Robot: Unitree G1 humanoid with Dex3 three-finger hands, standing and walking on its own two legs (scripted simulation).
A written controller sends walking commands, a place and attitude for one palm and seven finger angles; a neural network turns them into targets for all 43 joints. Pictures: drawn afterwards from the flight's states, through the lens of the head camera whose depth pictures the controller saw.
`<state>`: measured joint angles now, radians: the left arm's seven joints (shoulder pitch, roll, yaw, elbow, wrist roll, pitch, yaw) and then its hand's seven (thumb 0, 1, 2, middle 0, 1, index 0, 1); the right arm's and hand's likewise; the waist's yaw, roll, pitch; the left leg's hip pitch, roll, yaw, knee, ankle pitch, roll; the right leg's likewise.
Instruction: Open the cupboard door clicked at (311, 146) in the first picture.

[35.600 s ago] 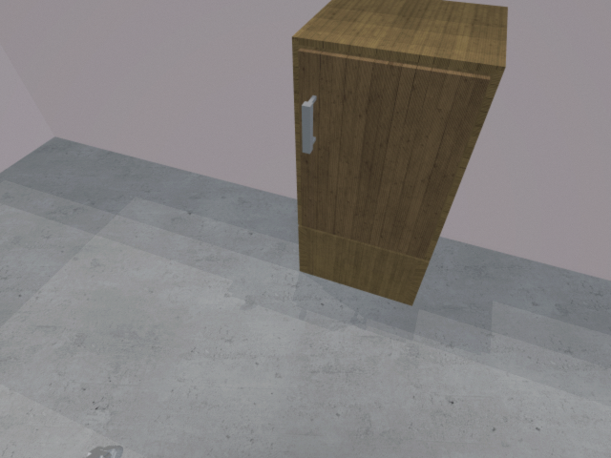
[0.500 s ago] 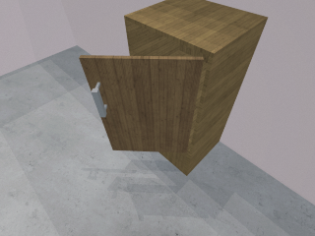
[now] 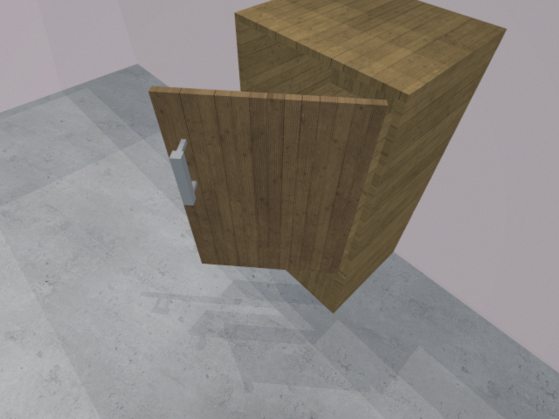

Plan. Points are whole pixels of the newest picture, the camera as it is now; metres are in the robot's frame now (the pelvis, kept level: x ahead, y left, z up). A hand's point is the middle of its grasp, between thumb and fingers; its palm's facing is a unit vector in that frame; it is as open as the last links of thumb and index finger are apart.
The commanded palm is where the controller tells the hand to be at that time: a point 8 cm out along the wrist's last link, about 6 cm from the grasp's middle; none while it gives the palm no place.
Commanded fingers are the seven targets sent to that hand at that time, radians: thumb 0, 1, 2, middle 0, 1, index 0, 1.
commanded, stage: shuffle to correct the standing spot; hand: left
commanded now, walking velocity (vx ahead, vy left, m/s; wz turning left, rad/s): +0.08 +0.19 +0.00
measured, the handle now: (186, 172) +0.56 +0.25 -0.03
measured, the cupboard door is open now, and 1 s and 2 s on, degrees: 42 42 42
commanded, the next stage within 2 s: come to a stop and stand still in 0.02 s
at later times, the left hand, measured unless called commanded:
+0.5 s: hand out of the picture +0.08 +0.24 -0.16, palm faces +0.03 -0.98 -0.20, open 7.4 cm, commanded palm none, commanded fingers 0.00 0.90 0.90 -0.20 -0.30 -0.20 -0.30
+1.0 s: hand out of the picture +0.04 +0.23 -0.15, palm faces +0.04 -0.97 -0.22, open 7.4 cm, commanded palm none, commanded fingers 0.00 0.90 0.90 -0.20 -0.30 -0.20 -0.30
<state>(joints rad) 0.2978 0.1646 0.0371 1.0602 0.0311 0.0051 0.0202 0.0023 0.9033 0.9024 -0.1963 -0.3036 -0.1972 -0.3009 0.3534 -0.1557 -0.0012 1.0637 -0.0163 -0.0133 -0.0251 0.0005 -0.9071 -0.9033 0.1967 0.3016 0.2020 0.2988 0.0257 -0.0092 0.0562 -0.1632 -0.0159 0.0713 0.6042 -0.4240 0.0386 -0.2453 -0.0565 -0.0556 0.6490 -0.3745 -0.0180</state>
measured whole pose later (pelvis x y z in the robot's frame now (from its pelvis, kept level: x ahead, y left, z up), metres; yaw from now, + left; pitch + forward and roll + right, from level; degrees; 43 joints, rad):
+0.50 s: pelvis +0.02 +0.06 +0.01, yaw +0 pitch +0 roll +1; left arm 0.20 0.18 0.03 1.00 0.02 0.02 0.02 0.00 0.91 0.90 -0.19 -0.30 -0.19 -0.30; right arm 0.19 -0.15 -0.02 1.01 -0.02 -0.01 -0.04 0.00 -0.92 -0.90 0.20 0.30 0.21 0.30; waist 0.00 -0.02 0.06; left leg -0.25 -0.01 0.12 0.50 -0.24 0.05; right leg -0.26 -0.03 -0.05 0.59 -0.34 0.00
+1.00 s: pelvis +0.00 +0.03 +0.01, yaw +2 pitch -3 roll +0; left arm 0.29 0.21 0.00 0.96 0.02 0.01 0.02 0.00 0.90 0.90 -0.20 -0.30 -0.20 -0.30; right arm 0.30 -0.20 -0.02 1.02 -0.02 0.01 -0.01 0.00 -0.91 -0.90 0.20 0.30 0.20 0.30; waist -0.02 0.00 0.01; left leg -0.26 0.03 0.06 0.54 -0.22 0.01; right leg -0.20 0.01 -0.10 0.53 -0.27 -0.05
